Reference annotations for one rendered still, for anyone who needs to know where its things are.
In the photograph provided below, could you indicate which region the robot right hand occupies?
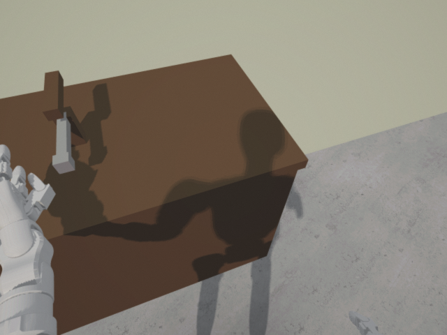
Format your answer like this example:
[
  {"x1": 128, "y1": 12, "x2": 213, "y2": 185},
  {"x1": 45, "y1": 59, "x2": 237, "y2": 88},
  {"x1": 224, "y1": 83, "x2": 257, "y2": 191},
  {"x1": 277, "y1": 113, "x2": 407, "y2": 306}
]
[{"x1": 349, "y1": 311, "x2": 383, "y2": 335}]

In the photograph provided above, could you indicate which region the robot left hand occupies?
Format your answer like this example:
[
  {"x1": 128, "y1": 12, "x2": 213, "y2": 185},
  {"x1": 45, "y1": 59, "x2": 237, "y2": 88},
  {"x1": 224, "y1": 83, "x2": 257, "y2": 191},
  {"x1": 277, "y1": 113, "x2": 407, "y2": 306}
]
[{"x1": 0, "y1": 144, "x2": 56, "y2": 230}]

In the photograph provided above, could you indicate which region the counter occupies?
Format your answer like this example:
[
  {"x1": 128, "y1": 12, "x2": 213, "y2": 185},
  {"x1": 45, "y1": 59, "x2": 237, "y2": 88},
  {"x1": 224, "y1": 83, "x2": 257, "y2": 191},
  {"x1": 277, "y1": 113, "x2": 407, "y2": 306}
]
[{"x1": 0, "y1": 54, "x2": 308, "y2": 335}]

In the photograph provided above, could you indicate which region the tap lever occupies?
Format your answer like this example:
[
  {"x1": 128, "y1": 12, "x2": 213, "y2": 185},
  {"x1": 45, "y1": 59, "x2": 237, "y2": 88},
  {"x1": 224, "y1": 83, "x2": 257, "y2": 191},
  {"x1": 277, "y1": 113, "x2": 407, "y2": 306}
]
[{"x1": 52, "y1": 112, "x2": 75, "y2": 174}]

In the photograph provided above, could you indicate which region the left robot forearm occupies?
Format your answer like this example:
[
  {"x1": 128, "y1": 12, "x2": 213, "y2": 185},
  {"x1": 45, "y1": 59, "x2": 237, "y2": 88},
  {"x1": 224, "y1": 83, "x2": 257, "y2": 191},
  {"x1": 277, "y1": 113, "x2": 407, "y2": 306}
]
[{"x1": 0, "y1": 219, "x2": 57, "y2": 335}]

